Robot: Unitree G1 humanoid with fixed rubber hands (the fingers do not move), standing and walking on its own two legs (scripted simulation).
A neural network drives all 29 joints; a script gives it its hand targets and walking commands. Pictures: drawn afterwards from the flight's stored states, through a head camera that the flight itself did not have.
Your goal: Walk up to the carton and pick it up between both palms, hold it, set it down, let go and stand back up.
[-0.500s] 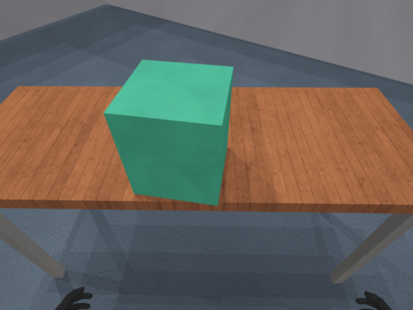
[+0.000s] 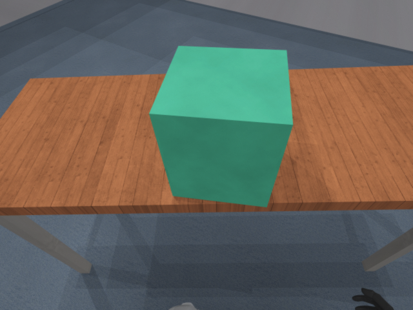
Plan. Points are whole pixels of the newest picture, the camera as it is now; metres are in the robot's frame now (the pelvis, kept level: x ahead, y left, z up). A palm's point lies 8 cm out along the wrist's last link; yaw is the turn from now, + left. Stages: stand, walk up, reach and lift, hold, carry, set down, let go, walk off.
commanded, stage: walk up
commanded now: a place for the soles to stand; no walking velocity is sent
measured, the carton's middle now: (224, 129) +0.46 -0.01 +0.09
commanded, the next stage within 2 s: none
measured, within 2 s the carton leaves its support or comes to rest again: neither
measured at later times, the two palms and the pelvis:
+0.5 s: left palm out of the picture +0.14 +0.39 -0.08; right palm (360, 305) +0.16 -0.24 -0.05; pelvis +0.07 +0.08 +0.02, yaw +2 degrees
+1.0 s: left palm (37, 301) +0.17 +0.35 -0.06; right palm (366, 296) +0.17 -0.26 -0.07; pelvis +0.08 +0.05 +0.02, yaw +2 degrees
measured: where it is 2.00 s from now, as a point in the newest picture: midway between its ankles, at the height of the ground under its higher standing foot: outside the picture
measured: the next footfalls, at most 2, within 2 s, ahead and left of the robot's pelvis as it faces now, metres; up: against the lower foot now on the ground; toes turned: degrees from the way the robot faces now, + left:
right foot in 0.80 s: +0.14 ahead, -0.08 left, +0.00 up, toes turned +4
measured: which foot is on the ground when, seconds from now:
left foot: down 0.00-1.00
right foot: up 0.00-0.78, down 0.80-1.00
